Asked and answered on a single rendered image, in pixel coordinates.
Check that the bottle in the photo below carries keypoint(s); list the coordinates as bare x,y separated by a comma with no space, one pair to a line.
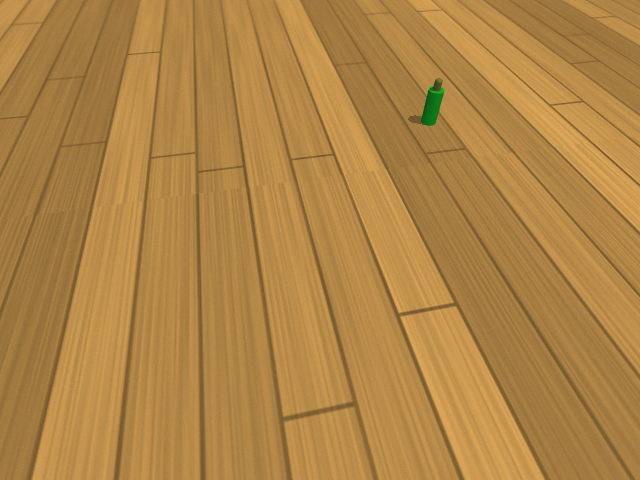
432,104

